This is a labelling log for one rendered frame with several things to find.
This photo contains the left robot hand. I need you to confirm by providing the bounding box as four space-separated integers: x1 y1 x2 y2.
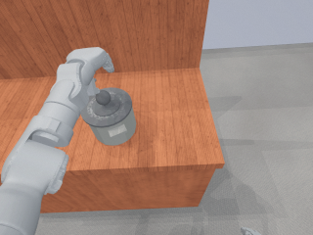
66 47 114 96

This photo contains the pot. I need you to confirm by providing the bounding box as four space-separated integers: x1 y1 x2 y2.
89 107 137 146

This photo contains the table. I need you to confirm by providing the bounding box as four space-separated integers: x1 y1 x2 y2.
0 0 225 213

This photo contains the knob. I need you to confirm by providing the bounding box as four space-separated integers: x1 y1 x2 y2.
95 90 112 106

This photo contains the robot left forearm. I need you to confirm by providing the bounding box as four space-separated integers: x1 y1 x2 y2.
1 57 94 183

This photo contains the left robot upper arm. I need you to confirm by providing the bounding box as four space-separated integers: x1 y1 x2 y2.
0 139 69 235

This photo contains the lid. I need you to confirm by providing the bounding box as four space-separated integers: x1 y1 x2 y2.
80 87 132 128

